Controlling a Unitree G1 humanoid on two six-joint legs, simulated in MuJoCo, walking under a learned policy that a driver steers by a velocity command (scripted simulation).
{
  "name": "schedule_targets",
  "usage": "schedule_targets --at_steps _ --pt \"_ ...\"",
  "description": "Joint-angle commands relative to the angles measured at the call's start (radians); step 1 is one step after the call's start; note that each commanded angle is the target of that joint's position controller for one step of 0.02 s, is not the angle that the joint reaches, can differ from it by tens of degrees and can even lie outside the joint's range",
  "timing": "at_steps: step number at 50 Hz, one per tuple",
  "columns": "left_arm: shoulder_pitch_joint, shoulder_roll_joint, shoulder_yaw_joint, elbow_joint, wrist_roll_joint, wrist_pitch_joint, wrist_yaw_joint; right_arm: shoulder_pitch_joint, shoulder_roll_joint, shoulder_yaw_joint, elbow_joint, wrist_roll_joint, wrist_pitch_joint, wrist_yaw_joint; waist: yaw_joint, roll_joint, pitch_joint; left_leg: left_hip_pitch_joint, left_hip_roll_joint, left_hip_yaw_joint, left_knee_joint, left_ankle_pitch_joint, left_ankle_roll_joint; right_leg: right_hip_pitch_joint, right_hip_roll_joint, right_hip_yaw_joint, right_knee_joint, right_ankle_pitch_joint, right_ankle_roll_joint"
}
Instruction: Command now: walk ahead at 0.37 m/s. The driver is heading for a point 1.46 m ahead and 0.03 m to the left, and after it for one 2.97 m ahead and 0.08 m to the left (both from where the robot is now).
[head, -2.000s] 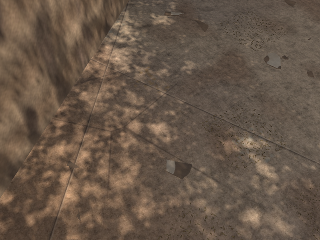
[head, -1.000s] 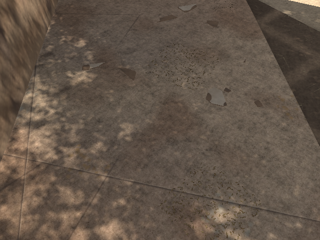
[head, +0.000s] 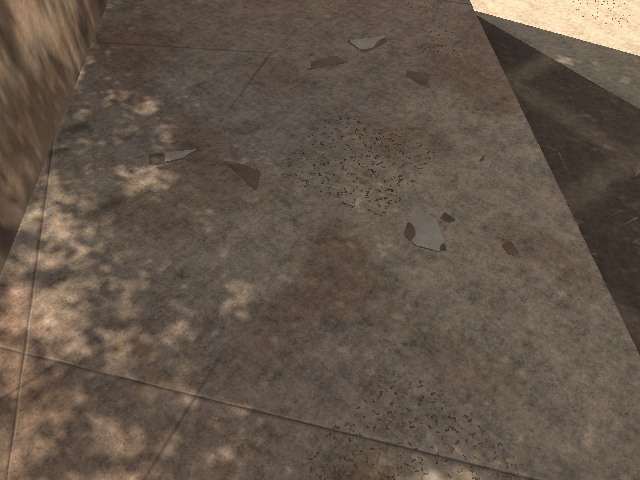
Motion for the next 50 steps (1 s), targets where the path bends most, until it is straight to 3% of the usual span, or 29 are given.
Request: schedule_targets --at_steps 1,2,4,6,9,14,16,17,18,19,20,21,22,23,24,25,27,29,31,33,37,42,45,46,47,48,49,50 --pt "-0.124 0.073 0.014 -0.108 -0.005 -0.052 -0.012 0.080 -0.120 -0.004 -0.023 -0.007 -0.023 0.010 -0.024 0.109 0.105 0.285 0.332 -0.518 -0.393 -0.115 0.168 -0.545 -0.082 0.032 0.230 0.133 -0.050" --pt "-0.144 0.089 0.023 -0.110 0.006 -0.052 -0.013 0.063 -0.102 0.005 -0.033 -0.006 -0.021 0.010 -0.017 0.101 0.110 0.263 0.305 -0.433 -0.404 0.000 0.141 -0.525 -0.108 0.023 0.174 0.198 -0.048" --pt "-0.161 0.077 0.027 -0.111 0.015 -0.043 -0.023 0.108 -0.074 0.019 -0.025 -0.013 -0.007 0.003 -0.020 0.121 0.089 0.243 0.250 -0.303 -0.420 0.177 0.121 -0.465 -0.114 -0.016 0.093 0.267 -0.024" --pt "-0.221 0.051 0.020 -0.132 0.020 -0.034 -0.027 0.145 -0.099 0.019 -0.022 -0.015 0.002 -0.012 -0.030 0.111 0.094 0.240 0.236 -0.237 -0.431 0.297 0.130 -0.474 -0.107 -0.046 -0.005 0.317 0.007" --pt "-0.357 0.019 0.001 -0.183 0.018 -0.032 -0.034 0.157 -0.136 0.015 -0.034 -0.017 0.011 -0.028 -0.053 0.108 0.119 0.170 0.218 -0.170 -0.457 0.325 0.126 -0.409 -0.080 -0.075 -0.225 0.428 0.030" --pt "-0.474 0.045 -0.008 -0.230 0.008 -0.034 -0.059 0.210 -0.147 0.004 -0.021 0.003 0.014 -0.032 -0.059 0.120 0.161 0.205 0.261 -0.131 -0.462 0.338 0.120 -0.336 -0.057 -0.077 -0.389 0.494 0.004" --pt "-0.471 0.069 -0.003 -0.240 0.009 -0.039 -0.068 0.199 -0.159 -0.004 -0.024 0.006 0.021 -0.032 -0.031 0.120 0.145 0.271 0.286 -0.118 -0.410 0.448 0.104 -0.302 -0.047 -0.076 -0.426 0.451 -0.026" --pt "-0.434 0.091 0.006 -0.234 0.011 -0.041 -0.070 0.184 -0.172 -0.010 -0.030 0.003 0.025 -0.032 -0.001 0.132 0.110 0.293 0.289 -0.106 -0.352 0.604 0.093 -0.231 -0.025 -0.089 -0.432 0.423 -0.042" --pt "-0.355 0.120 0.022 -0.216 0.013 -0.041 -0.067 0.170 -0.184 -0.015 -0.037 0.000 0.031 -0.032 0.047 0.151 0.046 0.301 0.280 -0.088 -0.249 0.804 0.079 -0.110 0.008 -0.113 -0.423 0.395 -0.062" --pt "-0.185 0.159 0.046 -0.164 0.010 -0.038 -0.061 0.156 -0.174 -0.011 -0.045 -0.006 0.039 -0.031 0.131 0.150 -0.055 0.257 0.239 -0.055 -0.056 0.921 0.055 0.102 0.039 -0.132 -0.423 0.386 -0.090" --pt "0.007 0.214 0.066 -0.118 0.015 -0.034 -0.051 0.150 -0.151 0.001 -0.068 -0.018 0.042 -0.030 0.203 0.096 -0.185 0.047 0.193 -0.033 0.232 0.725 0.024 0.416 -0.087 0.015 -0.396 0.347 -0.142" --pt "0.109 0.300 0.081 -0.087 0.035 -0.029 -0.052 0.276 -0.001 0.040 -0.083 -0.014 0.022 -0.019 0.134 -0.192 -0.359 -0.327 -0.008 -0.028 0.641 0.088 -0.045 0.744 -0.354 0.532 -0.532 0.068 -0.307" --pt "0.085 0.218 0.054 -0.086 0.029 -0.029 -0.055 0.232 -0.057 0.028 -0.071 0.008 -0.010 -0.010 0.150 -0.188 -0.374 -0.437 -0.017 -0.178 0.802 -0.201 -0.026 0.716 -0.380 0.747 -0.699 -0.032 -0.306" --pt "-0.021 0.172 0.038 -0.098 0.024 -0.035 -0.055 0.130 -0.128 0.007 -0.113 0.035 -0.029 -0.006 0.123 -0.153 -0.191 -0.532 0.042 -0.165 0.851 -0.147 -0.005 0.569 -0.352 0.595 -0.711 -0.008 -0.252" --pt "-0.113 0.136 0.025 -0.121 0.028 -0.041 -0.056 0.060 -0.143 0.004 -0.133 0.037 -0.037 -0.012 0.093 -0.059 -0.105 -0.503 0.101 -0.140 0.814 -0.051 0.007 0.401 -0.314 0.443 -0.729 0.100 -0.222" --pt "-0.173 0.109 0.017 -0.126 0.040 -0.048 -0.062 0.033 -0.136 -0.003 -0.137 0.024 -0.033 -0.021 0.055 -0.010 -0.047 -0.451 0.139 -0.125 0.744 0.021 0.007 0.253 -0.276 0.332 -0.755 0.215 -0.203" --pt "-0.208 0.070 0.005 -0.116 0.051 -0.057 -0.069 0.077 -0.098 -0.008 -0.129 0.010 -0.002 -0.028 -0.004 -0.046 -0.027 -0.337 0.180 -0.133 0.658 0.074 0.009 0.113 -0.217 0.207 -0.803 0.294 -0.186" --pt "-0.169 0.085 0.006 -0.092 0.046 -0.060 -0.064 0.066 -0.079 -0.009 -0.139 0.006 0.018 -0.030 -0.016 -0.041 0.005 -0.342 0.189 -0.117 0.594 0.094 -0.004 0.056 -0.204 0.150 -0.844 0.331 -0.205" --pt "-0.129 0.121 0.012 -0.076 0.047 -0.060 -0.047 -0.022 -0.097 -0.015 -0.175 -0.003 0.024 -0.033 -0.006 -0.019 0.042 -0.429 0.198 -0.113 0.489 0.184 -0.027 0.066 -0.208 0.127 -0.873 0.352 -0.216" --pt "-0.084 0.133 0.013 -0.063 0.045 -0.055 -0.032 -0.104 -0.100 -0.018 -0.204 -0.010 0.020 -0.029 0.015 -0.008 0.057 -0.489 0.194 -0.109 0.361 0.300 -0.042 0.106 -0.203 0.102 -0.879 0.386 -0.206" --pt "-0.010 0.148 0.013 -0.043 0.033 -0.046 -0.018 -0.253 -0.076 -0.005 -0.247 -0.004 0.008 -0.013 0.062 -0.010 0.074 -0.442 0.146 -0.060 0.116 0.468 -0.048 0.143 -0.171 0.023 -0.880 0.422 -0.170" --pt "0.083 0.159 0.020 0.001 0.024 -0.022 -0.014 -0.384 -0.082 0.007 -0.304 0.006 -0.001 0.016 0.098 -0.006 0.105 -0.478 0.119 -0.058 -0.015 0.402 -0.029 0.325 -0.232 0.023 -0.810 0.465 -0.163" --pt "0.066 0.181 0.030 0.002 0.023 -0.005 -0.011 -0.343 -0.120 -0.003 -0.313 0.009 -0.009 0.029 0.053 -0.038 0.066 -0.378 0.084 -0.036 -0.056 0.281 0.009 0.399 -0.261 0.026 -0.712 0.664 -0.138" --pt "0.043 0.188 0.032 -0.005 0.024 0.000 -0.011 -0.263 -0.148 -0.018 -0.294 0.008 -0.011 0.028 0.003 -0.053 0.012 -0.251 0.049 -0.004 -0.069 0.260 0.029 0.395 -0.242 0.005 -0.617 0.845 -0.123" --pt "0.030 0.167 0.023 -0.013 0.029 0.005 -0.011 -0.092 -0.194 -0.044 -0.240 0.007 -0.012 0.023 -0.075 -0.043 -0.090 -0.019 0.028 0.010 -0.073 0.278 0.060 0.338 -0.188 -0.035 -0.425 0.938 -0.096" --pt "0.040 0.132 0.005 -0.040 0.047 0.003 -0.011 0.105 -0.273 -0.066 -0.199 -0.007 -0.009 0.013 -0.133 0.054 -0.249 0.310 0.205 -0.191 -0.036 0.300 0.128 0.122 -0.125 -0.081 -0.109 0.693 -0.061" --pt "0.163 -0.007 -0.033 -0.041 0.044 -0.022 -0.024 0.166 -0.331 -0.077 -0.173 -0.010 -0.002 0.016 -0.061 0.324 -0.370 0.633 0.422 -0.685 -0.162 0.092 0.289 -0.287 0.074 -0.067 0.236 0.002 0.007" --pt "0.104 0.093 -0.012 -0.031 0.019 -0.048 -0.028 0.152 -0.232 -0.048 -0.181 -0.003 -0.002 0.017 -0.097 0.240 -0.358 0.627 0.407 -0.765 -0.240 0.001 0.266 -0.401 0.037 0.076 0.363 -0.112 -0.011"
